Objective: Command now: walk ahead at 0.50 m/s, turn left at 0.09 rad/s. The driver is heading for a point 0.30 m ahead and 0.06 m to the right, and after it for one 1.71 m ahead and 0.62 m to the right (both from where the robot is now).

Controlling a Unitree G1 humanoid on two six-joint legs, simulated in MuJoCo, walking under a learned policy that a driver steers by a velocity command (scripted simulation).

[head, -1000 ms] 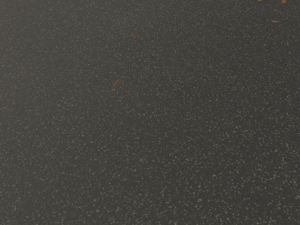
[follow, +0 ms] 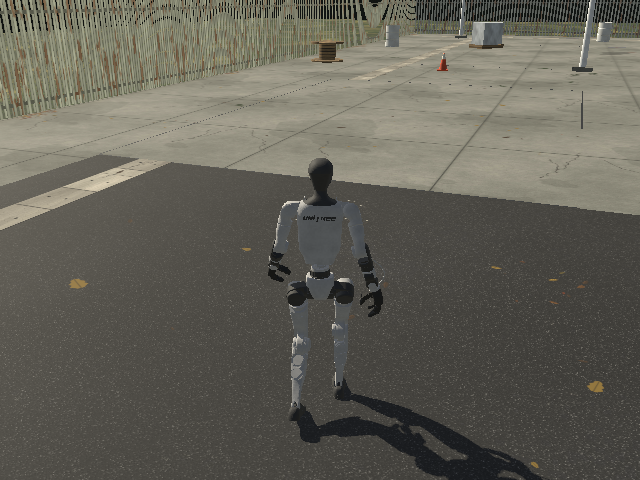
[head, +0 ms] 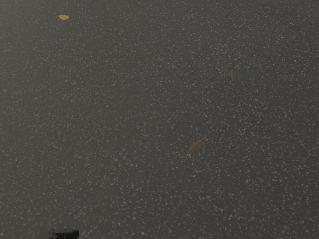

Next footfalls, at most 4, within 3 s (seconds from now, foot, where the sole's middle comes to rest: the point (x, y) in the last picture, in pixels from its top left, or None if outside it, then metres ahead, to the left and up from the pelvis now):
0.44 left None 0.42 0.13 -0.76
0.96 right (209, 204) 0.60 -0.21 -0.76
1.46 left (192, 136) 0.96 -0.18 -0.76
1.94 right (252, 124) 1.02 -0.50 -0.76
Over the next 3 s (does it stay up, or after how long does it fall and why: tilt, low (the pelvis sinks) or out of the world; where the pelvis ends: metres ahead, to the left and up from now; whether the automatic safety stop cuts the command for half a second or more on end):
stays up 1.31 -0.47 0.02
